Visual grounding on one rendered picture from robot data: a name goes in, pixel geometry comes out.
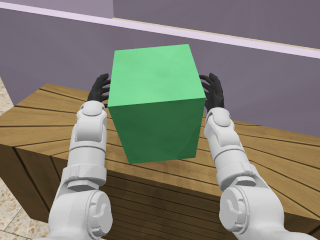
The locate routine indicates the right robot upper arm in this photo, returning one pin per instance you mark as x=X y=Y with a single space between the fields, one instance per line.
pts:
x=255 y=213

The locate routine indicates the left robot upper arm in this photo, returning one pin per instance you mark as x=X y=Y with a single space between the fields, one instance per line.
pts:
x=84 y=215

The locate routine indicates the robot right forearm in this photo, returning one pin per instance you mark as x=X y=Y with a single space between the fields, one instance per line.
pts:
x=228 y=154

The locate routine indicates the right robot hand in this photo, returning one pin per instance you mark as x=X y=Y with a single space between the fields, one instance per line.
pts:
x=214 y=96

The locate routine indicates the left robot hand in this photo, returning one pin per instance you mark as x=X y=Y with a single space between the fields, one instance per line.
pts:
x=97 y=89

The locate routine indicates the pedestal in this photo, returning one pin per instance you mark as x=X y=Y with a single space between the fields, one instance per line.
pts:
x=161 y=200

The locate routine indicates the carton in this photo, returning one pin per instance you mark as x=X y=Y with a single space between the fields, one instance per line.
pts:
x=156 y=101

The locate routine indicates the robot left forearm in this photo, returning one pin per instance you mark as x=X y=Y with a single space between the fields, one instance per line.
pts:
x=85 y=169

